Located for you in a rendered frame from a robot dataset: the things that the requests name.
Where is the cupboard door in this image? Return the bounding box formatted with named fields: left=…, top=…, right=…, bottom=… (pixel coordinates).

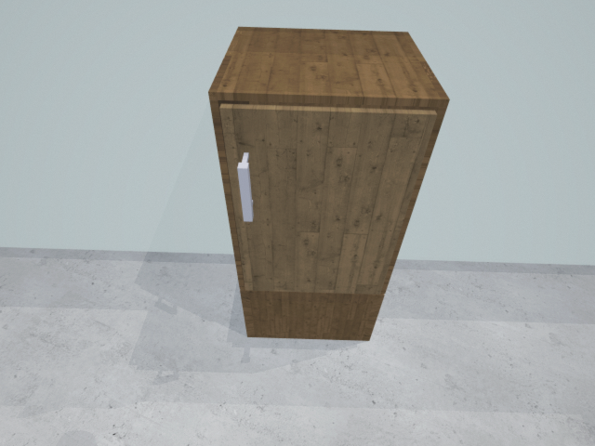
left=219, top=103, right=437, bottom=295

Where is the handle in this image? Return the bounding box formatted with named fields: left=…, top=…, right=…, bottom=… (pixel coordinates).
left=237, top=152, right=254, bottom=222

